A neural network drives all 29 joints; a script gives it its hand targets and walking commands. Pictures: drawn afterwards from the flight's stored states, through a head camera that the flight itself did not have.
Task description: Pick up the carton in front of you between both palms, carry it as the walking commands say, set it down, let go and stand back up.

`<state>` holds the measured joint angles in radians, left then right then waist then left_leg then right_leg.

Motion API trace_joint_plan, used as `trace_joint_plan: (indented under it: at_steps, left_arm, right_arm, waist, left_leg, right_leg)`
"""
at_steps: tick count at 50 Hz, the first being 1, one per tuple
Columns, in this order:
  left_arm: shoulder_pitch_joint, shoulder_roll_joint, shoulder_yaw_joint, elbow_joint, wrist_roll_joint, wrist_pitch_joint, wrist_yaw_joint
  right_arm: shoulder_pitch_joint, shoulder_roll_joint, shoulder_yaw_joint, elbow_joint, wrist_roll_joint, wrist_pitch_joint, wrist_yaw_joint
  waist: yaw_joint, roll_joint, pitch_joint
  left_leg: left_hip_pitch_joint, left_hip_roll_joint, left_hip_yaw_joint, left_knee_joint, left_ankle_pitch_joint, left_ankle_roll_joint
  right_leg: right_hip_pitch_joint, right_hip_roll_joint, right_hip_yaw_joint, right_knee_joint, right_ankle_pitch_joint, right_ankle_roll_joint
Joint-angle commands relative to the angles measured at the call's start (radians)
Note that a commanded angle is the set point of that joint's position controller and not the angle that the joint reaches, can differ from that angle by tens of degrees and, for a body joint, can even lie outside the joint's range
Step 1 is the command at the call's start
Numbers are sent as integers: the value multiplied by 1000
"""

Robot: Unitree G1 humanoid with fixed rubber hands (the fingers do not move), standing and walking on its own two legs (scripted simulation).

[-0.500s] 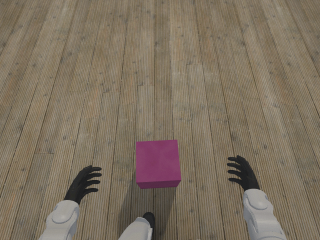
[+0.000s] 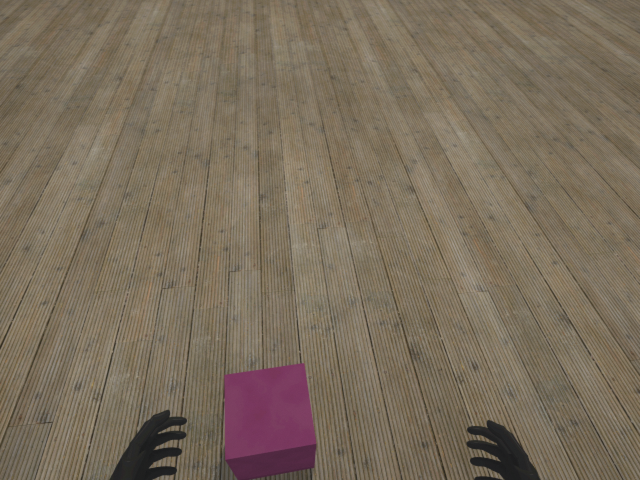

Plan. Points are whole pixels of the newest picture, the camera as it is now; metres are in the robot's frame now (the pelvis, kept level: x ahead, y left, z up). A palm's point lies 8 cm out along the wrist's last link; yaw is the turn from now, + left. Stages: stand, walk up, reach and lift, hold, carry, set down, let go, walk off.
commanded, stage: let go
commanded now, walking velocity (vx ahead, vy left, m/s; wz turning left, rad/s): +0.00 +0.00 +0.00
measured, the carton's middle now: (271, 423) +0.40 +0.13 -0.65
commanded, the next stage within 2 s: stand in 0.26 s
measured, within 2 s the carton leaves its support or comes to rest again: neither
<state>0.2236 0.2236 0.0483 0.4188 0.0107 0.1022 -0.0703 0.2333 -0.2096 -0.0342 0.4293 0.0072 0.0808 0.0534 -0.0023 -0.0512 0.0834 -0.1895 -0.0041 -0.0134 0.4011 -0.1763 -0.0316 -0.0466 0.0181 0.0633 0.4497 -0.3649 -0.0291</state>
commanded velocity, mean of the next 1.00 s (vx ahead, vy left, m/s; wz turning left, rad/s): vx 0.00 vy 0.00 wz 0.00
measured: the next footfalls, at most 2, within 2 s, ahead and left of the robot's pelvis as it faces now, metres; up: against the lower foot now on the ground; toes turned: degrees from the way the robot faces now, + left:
none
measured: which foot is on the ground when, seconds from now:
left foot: down 0.00-1.00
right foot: down 0.00-1.00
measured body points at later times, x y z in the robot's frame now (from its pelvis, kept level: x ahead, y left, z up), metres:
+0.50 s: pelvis +0.00 +0.03 -0.01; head +0.01 +0.06 +0.44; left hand +0.14 +0.31 -0.11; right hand +0.14 -0.27 -0.09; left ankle +0.03 +0.14 -0.74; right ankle -0.08 -0.10 -0.74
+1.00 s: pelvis +0.01 +0.04 +0.00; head +0.01 +0.06 +0.45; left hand +0.13 +0.33 -0.12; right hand +0.12 -0.26 -0.10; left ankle +0.03 +0.14 -0.74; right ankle -0.08 -0.10 -0.74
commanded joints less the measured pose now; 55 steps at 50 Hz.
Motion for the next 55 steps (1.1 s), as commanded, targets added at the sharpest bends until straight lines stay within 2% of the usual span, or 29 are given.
trace_joint_plan:
  at_steps: [1, 2, 3, 4, 6, 13, 14, 16, 18, 20, 22, 28, 34, 42, 55]
  left_arm:
    - [4, 114, 42, -82, 4, -4, 3]
    - [2, 114, 41, -84, 3, -2, 3]
    - [-26, 156, 58, -121, 19, 46, 26]
    - [-13, 146, 47, -100, 15, 54, 35]
    - [-10, 135, 40, -102, 10, 58, 44]
    - [-14, 119, 23, -114, 0, 71, 56]
    - [-29, 215, 42, 3, 21, 16, 88]
    - [-30, 208, 40, 23, 37, -32, 93]
    - [-37, 200, 41, 36, 39, -56, 85]
    - [-25, 204, 41, 62, 35, -72, 75]
    - [-4, 213, 42, 92, 34, -83, 75]
    - [14, 241, 35, 166, 29, -99, 91]
    - [24, 257, 25, 220, 25, -102, 99]
    - [19, 270, 16, 266, 24, -105, 102]
    - [2, 289, 6, 333, 21, -111, 100]
  right_arm:
    - [-63, -71, -16, -105, 0, -3, 0]
    - [-58, -72, -18, -104, -2, 0, -1]
    - [-11, -62, -8, -39, 14, -22, -22]
    - [-18, -68, -4, -48, 11, -25, -32]
    - [-29, -75, -1, -52, 13, -29, -42]
    - [-21, -81, -14, -34, 1, -22, -45]
    - [-46, -202, -41, 118, -71, -33, -64]
    - [-43, -204, -48, 150, -74, -52, -72]
    - [-66, -205, -49, 176, -69, -69, -70]
    - [-97, -216, -51, 197, -64, -79, -62]
    - [-109, -224, -52, 217, -60, -85, -61]
    - [-96, -250, -54, 283, -50, -91, -69]
    - [-95, -271, -48, 330, -46, -92, -75]
    - [-108, -281, -41, 374, -41, -94, -76]
    - [-135, -295, -33, 440, -34, -96, -71]
  waist:
    - [27, 4, -64]
    - [24, 3, -68]
    - [25, 39, -116]
    - [13, -4, -126]
    - [12, -24, -134]
    - [9, 7, -136]
    - [22, -97, -117]
    - [-6, -50, -98]
    - [-10, 23, -63]
    - [1, 71, -77]
    - [7, 86, -99]
    - [-2, 85, -146]
    - [-3, 68, -148]
    - [-3, 47, -132]
    - [-5, 45, -97]
  left_leg:
    - [356, -75, 25, 65, 289, 17]
    - [359, -75, 25, 66, 296, 18]
    - [269, -98, 32, 93, 275, 18]
    - [243, -96, 30, 94, 261, 23]
    - [206, -97, 30, 97, 265, 27]
    - [229, -82, 17, 91, 321, 34]
    - [71, 48, -9, 119, 215, 25]
    - [25, 34, -10, 101, -8, 30]
    - [-10, 44, -34, 77, -94, 37]
    - [-38, 63, -64, 51, -97, 49]
    - [-39, 76, -81, 46, -35, 56]
    - [38, 87, -85, 76, 185, 63]
    - [75, 91, -81, 80, 265, 67]
    - [90, 91, -76, 69, 270, 68]
    - [89, 93, -81, 30, 167, 69]
  right_leg:
    - [-325, -26, -3, -137, 371, 53]
    - [-321, -24, -4, -134, 385, 55]
    - [-237, -19, 0, -83, 520, 65]
    - [-214, -20, 1, -63, 582, 75]
    - [-200, -20, 3, -46, 622, 78]
    - [-257, 2, -17, -54, 528, 60]
    - [-233, -43, -1, -51, 257, 79]
    - [-254, -56, 49, -100, 33, 49]
    - [-283, -52, 52, -87, -47, 30]
    - [-240, -43, 38, -50, 13, 29]
    - [-196, -42, 36, -29, 84, 30]
    - [-151, -57, 46, -20, 240, 36]
    - [-137, -66, 49, -28, 294, 40]
    - [-135, -76, 54, -47, 304, 40]
    - [-142, -88, 71, -92, 240, 28]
